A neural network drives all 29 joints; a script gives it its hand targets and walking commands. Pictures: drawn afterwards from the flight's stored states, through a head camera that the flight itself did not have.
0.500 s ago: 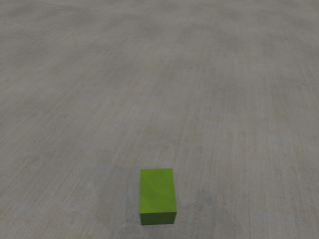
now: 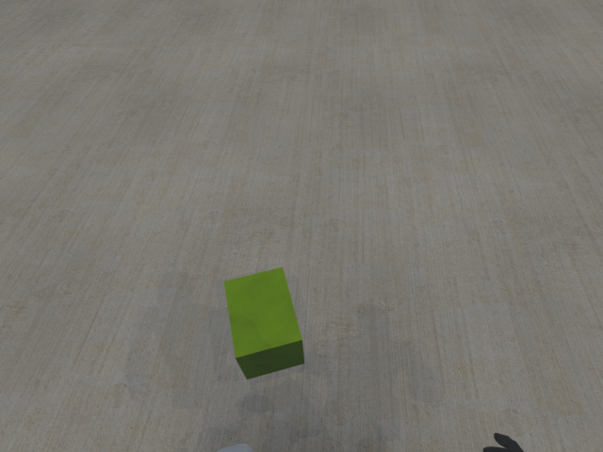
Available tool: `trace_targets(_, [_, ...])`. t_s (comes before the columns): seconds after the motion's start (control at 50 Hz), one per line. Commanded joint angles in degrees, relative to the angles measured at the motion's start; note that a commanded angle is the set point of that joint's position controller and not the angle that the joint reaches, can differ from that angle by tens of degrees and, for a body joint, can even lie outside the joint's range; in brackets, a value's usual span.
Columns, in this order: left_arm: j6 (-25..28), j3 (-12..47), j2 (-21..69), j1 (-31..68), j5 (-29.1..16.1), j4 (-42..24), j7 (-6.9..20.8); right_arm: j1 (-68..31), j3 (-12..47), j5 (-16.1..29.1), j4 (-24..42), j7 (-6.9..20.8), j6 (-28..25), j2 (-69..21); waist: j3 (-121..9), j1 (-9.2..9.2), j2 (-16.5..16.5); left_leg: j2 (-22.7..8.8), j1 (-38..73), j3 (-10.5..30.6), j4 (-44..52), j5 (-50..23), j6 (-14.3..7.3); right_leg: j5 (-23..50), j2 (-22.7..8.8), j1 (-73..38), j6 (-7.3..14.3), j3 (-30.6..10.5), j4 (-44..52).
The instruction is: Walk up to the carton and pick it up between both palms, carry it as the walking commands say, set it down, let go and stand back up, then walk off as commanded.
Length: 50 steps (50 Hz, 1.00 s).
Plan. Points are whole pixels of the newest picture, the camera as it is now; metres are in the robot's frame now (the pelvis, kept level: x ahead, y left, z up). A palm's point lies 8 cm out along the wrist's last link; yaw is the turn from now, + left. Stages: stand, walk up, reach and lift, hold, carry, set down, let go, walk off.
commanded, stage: walk off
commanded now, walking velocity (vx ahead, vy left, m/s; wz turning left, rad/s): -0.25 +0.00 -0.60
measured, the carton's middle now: (264, 323) +0.56 +0.17 -0.65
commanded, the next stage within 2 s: stand in 1.26 s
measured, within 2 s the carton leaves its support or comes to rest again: neither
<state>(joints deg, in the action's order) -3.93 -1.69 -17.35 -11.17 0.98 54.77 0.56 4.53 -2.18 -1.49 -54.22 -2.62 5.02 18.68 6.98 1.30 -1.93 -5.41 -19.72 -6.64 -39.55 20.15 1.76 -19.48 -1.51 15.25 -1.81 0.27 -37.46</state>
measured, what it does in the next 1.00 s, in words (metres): walks backwards, turning right: left foot, then right foot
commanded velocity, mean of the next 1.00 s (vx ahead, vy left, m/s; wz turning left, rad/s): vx -0.25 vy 0.00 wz -0.60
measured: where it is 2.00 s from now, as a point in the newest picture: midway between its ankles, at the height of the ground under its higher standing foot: outside the picture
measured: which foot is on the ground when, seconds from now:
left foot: up 0.00-0.42, down 0.44-0.88, up 0.90-1.00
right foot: down 0.00-0.46, up 0.48-0.86, down 0.88-1.00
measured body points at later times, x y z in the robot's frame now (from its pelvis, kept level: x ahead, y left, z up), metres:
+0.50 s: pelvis -0.13 +0.04 +0.02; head -0.09 +0.05 +0.46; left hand +0.05 +0.30 -0.12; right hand -0.14 -0.26 -0.10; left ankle -0.13 +0.15 -0.72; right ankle -0.03 -0.11 -0.69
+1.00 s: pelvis -0.27 +0.06 +0.02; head -0.25 +0.01 +0.46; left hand -0.03 +0.26 -0.09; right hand -0.35 -0.23 -0.12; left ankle -0.19 +0.18 -0.64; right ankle -0.34 -0.02 -0.72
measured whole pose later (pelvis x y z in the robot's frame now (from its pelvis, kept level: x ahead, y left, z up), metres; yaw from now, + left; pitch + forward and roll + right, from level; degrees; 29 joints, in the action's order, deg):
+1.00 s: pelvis -0.27 +0.06 +0.02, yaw -34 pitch +0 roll +2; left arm -4.3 -4.6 -16.2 -11.0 1.4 47.5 0.4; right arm 10.0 -4.7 -1.1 -46.2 -1.4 5.4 18.1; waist 6.3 0.0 -2.1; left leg -3.6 -29.2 -3.2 -63.4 26.4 3.1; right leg -17.2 -0.6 13.2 0.7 -3.0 -30.9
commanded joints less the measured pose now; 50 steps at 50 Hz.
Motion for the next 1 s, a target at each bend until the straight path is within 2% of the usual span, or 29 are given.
trace_targets(0.0, [1.1, -4.2, -18.1, -7.5, 1.3, -3.3, 0.1, -0.1, -1.8, 0.3, 4.4, -0.6, 1.2, 6.0, -9.4, 4.02, 19.7, 4.0, -7.4, 8.5, -26.2, 20.6, 0.6, 44.9, -24.6, 0.7, 12.0, -29.9, 20.4])
trace_targets(0.02, [0.8, -4.0, -16.3, -4.4, 1.3, -4.0, -0.3, -1.3, -2.0, 1.0, 5.0, -0.5, 1.7, 5.5, -7.0, 1.54, 13.9, 3.5, -6.9, 10.4, -30.6, 15.0, 0.4, 36.9, -21.1, 4.1, 12.1, -24.9, 20.1])
trace_targets(0.04, [0.3, -3.6, -13.9, 1.4, 1.2, -5.3, -0.7, -0.1, -2.1, 1.1, 4.4, -0.3, 1.4, 5.0, -4.2, -1.14, 11.0, 2.7, -7.2, 9.9, -30.9, 9.5, 0.4, 27.6, -16.1, 5.5, 9.9, -20.3, 20.1])
trace_targets(0.06, [0.0, -3.5, -11.8, 4.8, 0.9, -6.6, -1.1, 1.0, -2.3, 0.6, 3.9, 0.0, 0.9, 5.3, -4.6, -2.25, 11.1, 3.0, -8.0, 9.1, -31.3, 5.0, 0.8, 23.8, -12.3, 2.9, 8.2, -18.0, 19.1])
trace_targets(0.08, [-0.2, -3.4, -10.4, 5.0, 0.4, -7.1, -1.5, 2.3, -2.4, -0.1, 3.4, 0.3, 0.5, 5.3, -6.2, -1.84, 11.5, 3.7, -7.7, 8.2, -33.0, 3.3, 1.3, 25.8, -10.7, 0.9, 8.4, -16.4, 18.0])
trace_targets(0.14, [0.2, -3.6, -9.1, 0.7, -0.1, -6.5, -1.5, 2.4, -2.3, 0.5, 4.2, 0.7, -0.1, 3.2, -8.5, -0.18, 9.8, 4.5, -8.9, 8.6, -30.2, 2.3, 2.3, 27.2, -10.1, -5.2, 8.1, -17.1, 17.3])
trace_targets(0.2, [0.1, -4.1, -9.6, -1.2, 0.0, -6.1, -1.5, 1.8, -2.1, 1.0, 5.4, 0.3, 0.0, 2.5, -8.7, 1.45, 11.7, 5.1, -8.4, 8.8, -19.8, 4.7, 3.0, 22.9, -10.2, -10.0, 7.8, -21.2, 18.9])
trace_targets(0.26, [-0.4, -4.6, -10.5, -0.8, 0.5, -6.3, -1.2, 3.0, -2.4, 1.7, 6.1, -0.4, 0.1, 2.7, -9.6, 1.77, 13.4, 6.4, -4.3, 8.7, -11.5, 8.9, 2.8, 20.0, -11.0, -10.2, 8.6, -25.2, 20.9])
trace_targets(0.3, [-0.7, -5.0, -10.9, 0.1, 0.7, -6.4, -0.8, 5.2, -2.5, 2.2, 6.0, -0.6, -0.2, 2.6, -10.5, 1.27, 14.2, 7.2, -0.4, 8.9, -6.9, 8.9, 2.1, 19.4, -10.8, -8.9, 8.4, -26.8, 22.6])
trace_targets(0.36, [-1.2, -5.7, -11.2, 3.0, 0.6, -6.8, -0.3, 11.4, -3.0, 2.6, 4.5, -0.6, -0.8, 2.6, -11.6, -0.82, 15.3, 8.5, 8.0, 8.7, 4.2, 6.9, 0.1, 14.7, -9.1, -4.6, 6.3, -27.5, 25.5])
trace_targets(0.4, [-1.2, -5.6, -10.7, 4.6, 0.2, -7.4, -0.3, 16.2, -3.5, 2.4, 2.8, -1.3, -1.1, 3.2, -11.8, -2.77, 14.3, 8.7, 15.7, 7.2, 18.1, 0.0, -1.4, 7.2, -6.5, 0.6, 2.8, -26.2, 26.2])
trace_targets(0.42, [-0.8, -5.2, -8.6, 3.4, -0.1, -7.6, -0.3, 17.1, -3.8, 1.7, 2.4, -1.8, -1.5, 5.3, -10.8, -2.46, 8.2, 5.1, 20.2, 9.9, 25.5, 1.2, -2.0, -0.4, -2.0, 6.6, -0.4, -21.7, 21.2])
trace_targets(0.44, [-0.5, -4.6, -4.7, -0.8, 0.0, -7.4, -0.2, 13.6, -4.1, 1.4, 4.8, -2.0, -1.5, 9.3, -10.8, -0.3, -6.8, -10.8, 19.8, 24.7, 30.6, 11.9, -4.3, -7.1, 5.3, 12.9, -2.3, -13.1, 3.2])
trace_targets(0.46, [-0.6, -5.1, -5.6, 3.5, 1.1, -8.4, -1.2, 3.8, -4.2, 0.1, 9.6, -1.4, -1.4, 13.3, -3.5, -1.94, -14.6, -22.9, -3.0, 31.6, 34.1, 9.2, -11.6, -16.1, 10.6, 16.5, -3.6, -5.6, -15.4])
trace_targets(0.48, [-1.1, -6.3, -8.9, 4.7, 1.4, -8.2, -1.1, 1.0, -3.0, -0.7, 10.1, -0.9, -1.3, 8.7, -1.2, -0.32, -7.6, -19.5, -11.5, 25.9, 32.7, 1.3, -12.6, -13.3, 6.7, 10.6, -2.8, -9.6, -27.5])
trace_targets(0.5, [-1.5, -6.8, -8.4, 0.4, 0.8, -6.7, -0.5, -5.5, -1.9, -0.6, 11.8, -0.6, -1.4, 5.4, -1.1, 4.31, -5.2, -13.6, -13.2, 17.1, 29.3, -5.3, -9.7, -8.7, 7.7, 8.2, -2.1, -9.8, -35.5])
trace_targets(0.52, [-1.6, -6.7, -8.0, -3.6, 0.6, -5.2, 0.0, -8.9, -1.6, -0.7, 13.3, -0.5, -1.5, 4.3, -2.3, 5.69, -5.6, -9.9, -11.0, 11.6, 26.7, -11.4, -7.6, -5.7, 7.5, 8.1, -2.1, -8.8, -40.7])
trace_targets(0.58, [-1.4, -6.2, -7.0, -3.7, 0.9, -5.1, 0.7, -2.5, -1.6, 0.0, 13.8, -0.9, -1.8, 3.7, -4.0, 1.28, -6.7, -7.6, 3.3, 7.5, 20.5, -23.3, -9.2, -3.2, 6.5, 14.6, -4.8, -5.3, -43.8])
trace_targets(0.66, [-1.6, -5.0, -4.8, 2.1, -0.3, -7.7, 0.7, 8.6, -2.5, 0.2, 11.1, -1.2, -2.2, 5.5, -5.2, -4.72, -9.2, -10.8, 20.6, 9.6, 16.2, -33.1, -11.8, -7.5, 4.3, 19.5, -7.2, -3.5, -28.3])
trace_targets(0.74, [-1.6, -4.0, -3.4, 1.0, -1.4, -8.4, 0.8, 9.3, -3.3, -0.9, 10.5, -0.3, -2.0, 6.9, -8.5, -4.95, -12.2, -12.6, 20.4, 7.6, 13.6, -37.7, -11.8, -14.7, 1.6, 8.6, -5.6, 0.9, -10.8])
trace_targets(0.8, [-1.2, -3.9, -3.3, -1.7, -1.7, -8.1, 1.3, 8.2, -3.8, -0.9, 10.0, 0.2, -1.8, 8.0, -10.1, -3.25, -12.7, -13.5, 18.3, 6.9, 11.1, -42.3, -11.5, -10.2, 1.4, 2.6, -3.3, 2.7, -0.6])
trace_targets(0.82, [-0.8, -4.0, -3.2, -3.4, -1.4, -7.6, 1.3, 7.2, -3.9, -0.4, 10.0, 0.4, -1.8, 8.2, -10.5, -1.6, -11.2, -13.3, 15.8, 5.4, 9.6, -40.1, -10.0, -4.3, 1.3, -1.2, -2.4, 3.3, 6.1])
trace_targets(0.84, [-0.3, -4.3, -4.1, -5.5, -0.7, -6.9, 1.1, 6.7, -4.0, 0.1, 10.0, 0.7, -2.0, 7.9, -10.4, 0.24, -7.9, -12.5, 11.0, 3.0, 7.5, -33.2, -6.6, 5.8, 0.6, -6.7, -1.7, 2.5, 15.7])
trace_targets(0.86, [0.3, -4.9, -7.7, -5.6, 0.4, -7.0, 0.7, 8.9, -3.8, 0.5, 9.9, 1.4, -2.2, 6.0, -8.1, 0.11, 2.6, -9.0, 0.8, -1.3, -0.5, -16.7, -1.2, 9.6, -5.0, -12.2, -0.8, -6.5, 22.6])
trace_targets(0.88, [0.6, -6.8, -17.7, -6.1, 0.4, -8.8, 0.7, 4.3, -2.6, 0.4, 14.6, 1.1, -1.6, 1.0, -5.4, 1.73, 23.4, 1.3, -15.5, -3.0, -11.1, 17.7, 2.6, 37.9, -23.2, -9.8, 7.1, -28.0, 21.0])
trace_targets(0.9, [0.8, -7.4, -16.7, -8.1, 0.7, -8.6, 0.6, -1.4, -2.7, -0.2, 15.0, 0.3, -0.5, 2.1, -6.6, 5.67, 17.5, 0.2, -12.2, 5.7, -23.9, 18.9, 2.1, 44.9, -24.7, -3.4, 12.5, -25.8, 18.8])
trace_targets(0.92, [0.6, -6.3, -13.4, -3.7, 0.8, -9.3, 0.0, -0.3, -2.8, 0.6, 14.5, 0.6, 0.2, 1.9, -5.6, 2.03, 13.5, 0.0, -11.5, 8.0, -28.6, 13.9, 1.5, 41.0, -20.3, -1.2, 11.9, -19.7, 18.0])
trace_targets(0.94, [0.3, -5.7, -10.9, 2.1, 1.0, -10.8, -0.5, 2.0, -3.0, 1.2, 13.1, 1.2, 0.0, 2.1, -4.6, -0.71, 11.9, 0.2, -10.9, 8.4, -29.6, 8.4, 1.2, 34.1, -15.1, -0.4, 9.3, -15.5, 17.7])
trace_targets(0.98, [-0.1, -5.2, -8.5, 4.9, 0.2, -12.0, -1.4, 5.0, -3.4, -0.1, 11.6, 1.6, -0.6, 3.2, -7.1, -1.64, 12.7, 2.1, -10.9, 7.4, -33.4, 2.7, 1.8, 34.7, -10.8, -3.1, 8.4, -13.0, 15.5])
